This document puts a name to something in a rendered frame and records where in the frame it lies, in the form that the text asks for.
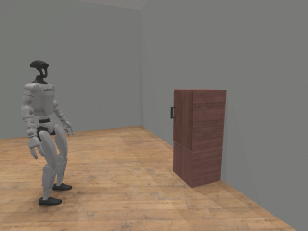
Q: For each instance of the right robot upper arm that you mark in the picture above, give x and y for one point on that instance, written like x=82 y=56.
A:
x=29 y=92

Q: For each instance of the right robot hand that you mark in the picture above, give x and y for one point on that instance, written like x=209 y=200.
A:
x=35 y=142

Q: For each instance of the left robot hand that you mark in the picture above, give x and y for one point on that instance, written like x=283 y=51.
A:
x=67 y=125

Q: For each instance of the left robot upper arm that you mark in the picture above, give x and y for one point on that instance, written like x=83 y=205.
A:
x=54 y=102

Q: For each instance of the robot right forearm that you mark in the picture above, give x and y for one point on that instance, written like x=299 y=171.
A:
x=29 y=123

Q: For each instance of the cupboard door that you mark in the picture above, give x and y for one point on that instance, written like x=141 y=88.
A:
x=183 y=121

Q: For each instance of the handle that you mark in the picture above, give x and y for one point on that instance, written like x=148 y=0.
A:
x=171 y=112

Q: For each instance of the right robot foot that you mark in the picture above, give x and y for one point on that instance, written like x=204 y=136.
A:
x=51 y=201

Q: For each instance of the right robot shin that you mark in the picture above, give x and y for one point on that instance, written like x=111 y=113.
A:
x=48 y=179

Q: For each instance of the robot left forearm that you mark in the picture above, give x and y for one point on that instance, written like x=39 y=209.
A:
x=59 y=114

